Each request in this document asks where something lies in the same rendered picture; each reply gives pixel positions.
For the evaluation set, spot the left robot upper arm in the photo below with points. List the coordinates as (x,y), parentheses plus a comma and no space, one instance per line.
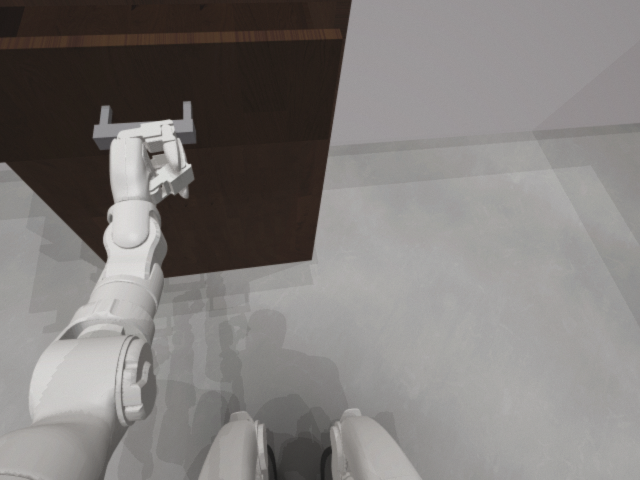
(86,394)

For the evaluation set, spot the drawer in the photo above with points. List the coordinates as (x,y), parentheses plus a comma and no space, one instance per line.
(255,73)

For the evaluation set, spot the cabinet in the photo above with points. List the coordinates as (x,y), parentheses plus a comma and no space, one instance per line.
(248,206)

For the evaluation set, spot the left robot forearm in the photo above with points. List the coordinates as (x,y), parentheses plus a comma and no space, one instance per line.
(127,294)

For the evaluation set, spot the handle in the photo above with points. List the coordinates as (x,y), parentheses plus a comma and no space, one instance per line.
(105,132)

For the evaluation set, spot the right robot shin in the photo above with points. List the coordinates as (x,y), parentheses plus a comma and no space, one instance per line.
(337,475)

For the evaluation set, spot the right robot thigh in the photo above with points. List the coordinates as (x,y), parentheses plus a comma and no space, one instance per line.
(366,450)

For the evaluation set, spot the robot left hand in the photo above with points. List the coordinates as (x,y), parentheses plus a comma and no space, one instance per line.
(131,169)

